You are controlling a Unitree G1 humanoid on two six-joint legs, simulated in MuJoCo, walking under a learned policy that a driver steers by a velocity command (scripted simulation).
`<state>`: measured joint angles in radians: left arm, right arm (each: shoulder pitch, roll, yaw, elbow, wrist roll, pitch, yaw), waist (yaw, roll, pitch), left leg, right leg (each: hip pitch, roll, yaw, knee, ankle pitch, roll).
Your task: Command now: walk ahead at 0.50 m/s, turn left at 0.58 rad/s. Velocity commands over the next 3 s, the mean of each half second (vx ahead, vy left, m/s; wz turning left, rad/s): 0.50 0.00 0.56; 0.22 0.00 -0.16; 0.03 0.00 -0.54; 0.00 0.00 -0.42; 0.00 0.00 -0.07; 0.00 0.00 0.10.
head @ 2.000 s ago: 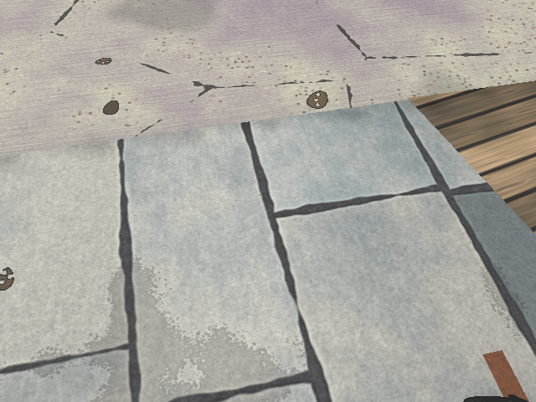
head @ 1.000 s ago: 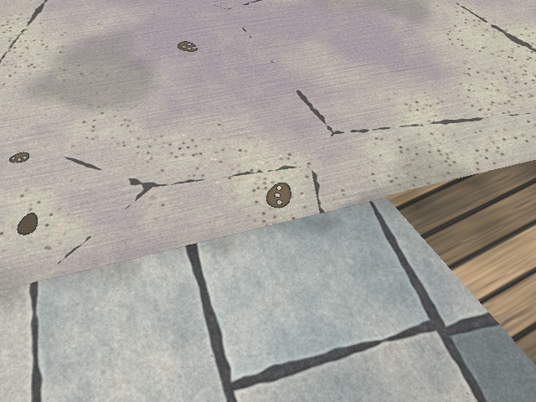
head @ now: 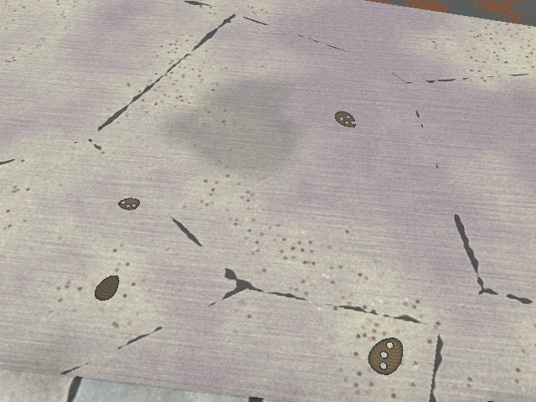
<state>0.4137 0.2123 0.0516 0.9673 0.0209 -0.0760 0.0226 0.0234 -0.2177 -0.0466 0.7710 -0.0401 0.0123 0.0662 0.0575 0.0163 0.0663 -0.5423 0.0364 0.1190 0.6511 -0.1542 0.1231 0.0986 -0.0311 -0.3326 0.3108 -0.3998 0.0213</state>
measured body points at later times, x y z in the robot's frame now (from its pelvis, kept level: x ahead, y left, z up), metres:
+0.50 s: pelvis +0.27 +0.04 +0.01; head +0.28 +0.06 +0.45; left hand +0.39 +0.32 -0.10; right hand +0.32 -0.25 -0.11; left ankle +0.14 +0.07 -0.73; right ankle +0.42 -0.06 -0.69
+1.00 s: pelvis +0.50 +0.03 -0.11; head +0.55 +0.01 +0.34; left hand +0.46 +0.28 -0.24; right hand +0.73 -0.15 -0.22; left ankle +0.53 +0.18 -0.66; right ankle +0.58 -0.02 -0.84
